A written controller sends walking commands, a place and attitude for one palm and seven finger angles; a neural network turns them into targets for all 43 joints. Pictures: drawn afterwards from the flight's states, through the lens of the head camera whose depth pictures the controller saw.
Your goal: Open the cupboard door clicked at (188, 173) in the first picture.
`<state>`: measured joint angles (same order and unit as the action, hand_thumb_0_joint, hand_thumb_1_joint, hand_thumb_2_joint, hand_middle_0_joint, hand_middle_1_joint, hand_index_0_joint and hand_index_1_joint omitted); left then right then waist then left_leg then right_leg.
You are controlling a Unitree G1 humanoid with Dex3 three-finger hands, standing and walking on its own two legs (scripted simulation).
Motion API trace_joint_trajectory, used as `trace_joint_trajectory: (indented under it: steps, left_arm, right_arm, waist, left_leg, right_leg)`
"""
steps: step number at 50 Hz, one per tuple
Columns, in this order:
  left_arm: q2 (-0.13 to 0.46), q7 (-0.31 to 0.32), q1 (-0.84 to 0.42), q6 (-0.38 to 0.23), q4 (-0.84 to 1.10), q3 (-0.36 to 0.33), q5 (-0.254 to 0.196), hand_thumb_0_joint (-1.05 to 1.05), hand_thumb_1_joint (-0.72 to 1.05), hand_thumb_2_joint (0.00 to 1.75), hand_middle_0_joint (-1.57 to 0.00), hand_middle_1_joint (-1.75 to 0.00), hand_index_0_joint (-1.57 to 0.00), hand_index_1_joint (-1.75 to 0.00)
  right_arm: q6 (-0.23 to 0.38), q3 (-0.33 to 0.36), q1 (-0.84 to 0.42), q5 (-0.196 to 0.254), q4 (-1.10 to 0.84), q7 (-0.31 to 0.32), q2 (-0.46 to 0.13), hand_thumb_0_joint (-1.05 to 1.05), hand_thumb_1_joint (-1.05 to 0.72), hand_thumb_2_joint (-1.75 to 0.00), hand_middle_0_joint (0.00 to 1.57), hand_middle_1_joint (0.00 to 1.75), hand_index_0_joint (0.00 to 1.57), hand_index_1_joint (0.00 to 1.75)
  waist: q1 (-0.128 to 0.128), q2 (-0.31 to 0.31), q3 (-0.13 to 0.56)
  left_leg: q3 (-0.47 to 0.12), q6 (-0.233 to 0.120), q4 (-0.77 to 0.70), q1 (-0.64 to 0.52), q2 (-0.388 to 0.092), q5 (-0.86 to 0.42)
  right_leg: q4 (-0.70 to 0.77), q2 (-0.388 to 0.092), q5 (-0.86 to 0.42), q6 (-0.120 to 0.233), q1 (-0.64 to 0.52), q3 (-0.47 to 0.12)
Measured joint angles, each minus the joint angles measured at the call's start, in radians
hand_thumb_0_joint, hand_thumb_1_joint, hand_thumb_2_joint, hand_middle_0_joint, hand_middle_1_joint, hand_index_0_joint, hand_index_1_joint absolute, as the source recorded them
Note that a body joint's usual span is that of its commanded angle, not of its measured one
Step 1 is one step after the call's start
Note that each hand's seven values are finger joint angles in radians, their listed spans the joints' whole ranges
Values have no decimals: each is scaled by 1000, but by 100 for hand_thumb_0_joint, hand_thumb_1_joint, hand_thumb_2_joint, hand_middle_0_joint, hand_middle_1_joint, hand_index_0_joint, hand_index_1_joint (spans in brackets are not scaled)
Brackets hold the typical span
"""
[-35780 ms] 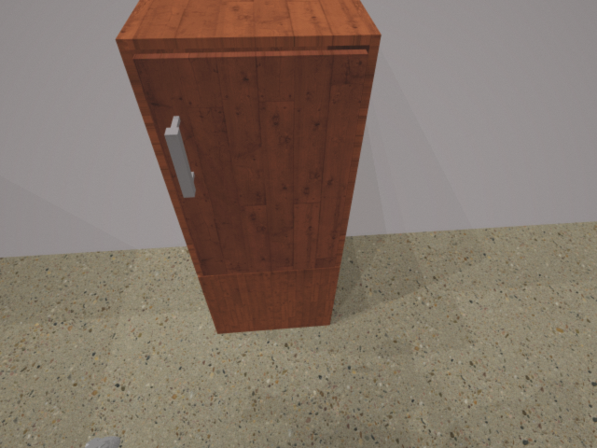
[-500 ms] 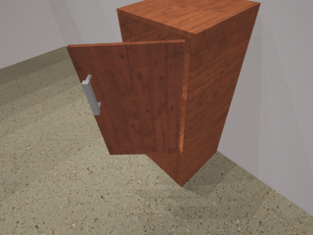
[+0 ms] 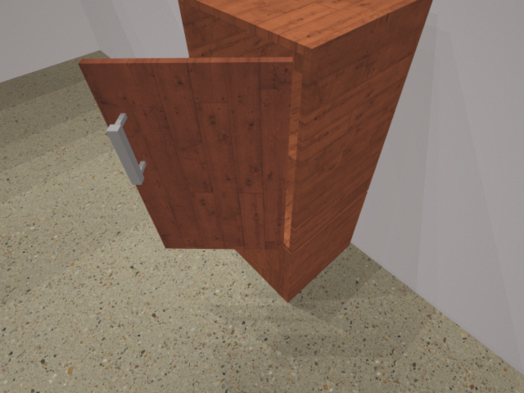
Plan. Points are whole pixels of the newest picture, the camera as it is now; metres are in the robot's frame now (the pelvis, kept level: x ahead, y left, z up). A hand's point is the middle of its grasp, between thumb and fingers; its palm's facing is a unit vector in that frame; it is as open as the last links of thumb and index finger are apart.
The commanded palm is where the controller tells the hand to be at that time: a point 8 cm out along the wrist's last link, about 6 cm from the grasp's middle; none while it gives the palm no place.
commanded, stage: come to a stop and stand still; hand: left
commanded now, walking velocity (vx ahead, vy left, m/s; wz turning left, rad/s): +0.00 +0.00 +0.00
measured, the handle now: (130, 150) +0.54 +0.30 +0.06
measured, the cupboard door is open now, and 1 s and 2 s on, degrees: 46 46 46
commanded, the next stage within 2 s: look again from close up in 0.18 s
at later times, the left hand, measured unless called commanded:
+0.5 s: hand out of the picture +0.01 +0.18 -0.17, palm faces +0.04 -0.98 -0.20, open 7.3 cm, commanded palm none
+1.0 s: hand out of the picture +0.02 +0.20 -0.17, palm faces +0.04 -0.98 -0.21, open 7.3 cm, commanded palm none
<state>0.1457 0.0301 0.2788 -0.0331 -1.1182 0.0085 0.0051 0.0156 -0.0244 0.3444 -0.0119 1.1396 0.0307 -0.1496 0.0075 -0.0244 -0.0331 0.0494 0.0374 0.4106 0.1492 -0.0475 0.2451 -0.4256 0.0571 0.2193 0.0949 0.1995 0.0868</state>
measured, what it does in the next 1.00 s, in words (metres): stands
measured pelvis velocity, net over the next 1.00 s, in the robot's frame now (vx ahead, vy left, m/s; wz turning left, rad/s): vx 0.02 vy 0.02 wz -0.01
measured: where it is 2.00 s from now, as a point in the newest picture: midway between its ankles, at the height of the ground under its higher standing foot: outside the picture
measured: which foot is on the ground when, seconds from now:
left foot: down 0.00-1.00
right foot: down 0.00-1.00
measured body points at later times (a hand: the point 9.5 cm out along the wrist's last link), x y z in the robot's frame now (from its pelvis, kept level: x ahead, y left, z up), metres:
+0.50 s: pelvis +0.02 +0.01 +0.00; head +0.03 +0.00 +0.45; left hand +0.01 +0.23 -0.16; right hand +0.01 -0.20 -0.16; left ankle -0.02 +0.14 -0.74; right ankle +0.01 -0.05 -0.74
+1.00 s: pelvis +0.02 +0.02 +0.00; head +0.03 +0.02 +0.45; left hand +0.02 +0.25 -0.16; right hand +0.01 -0.19 -0.16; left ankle -0.02 +0.14 -0.74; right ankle +0.01 -0.05 -0.74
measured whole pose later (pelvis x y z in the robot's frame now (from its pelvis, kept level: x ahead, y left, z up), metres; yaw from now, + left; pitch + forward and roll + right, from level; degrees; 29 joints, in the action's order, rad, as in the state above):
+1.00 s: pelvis +0.02 +0.02 +0.00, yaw +0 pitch -1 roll +1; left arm 0.15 0.04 0.28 -0.02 -1.11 0.00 0.01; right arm 0.02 -0.02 0.30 -0.01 1.13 0.04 -0.13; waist -0.01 0.00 -0.03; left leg 0.07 0.01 0.41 0.12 -0.02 0.28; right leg -0.45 0.03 0.26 0.06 0.19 0.07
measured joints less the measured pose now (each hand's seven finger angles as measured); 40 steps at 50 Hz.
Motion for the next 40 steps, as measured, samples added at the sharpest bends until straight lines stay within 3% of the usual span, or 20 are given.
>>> trace_joint_trajectory:
  steps: [40]
  left_arm:
    - [1,2,11,5,-6,-4,4,0,92,90,-20,-30,-20,-30]
  right_arm:
    - [13,1,-51,1,4,13,19,1,-91,-90,20,30,20,30]
  waist:
    - [-18,25,9]
  left_leg:
    - [15,-21,-16,-44,21,29]
  right_leg:
    - [-4,-19,33,-26,-32,-17]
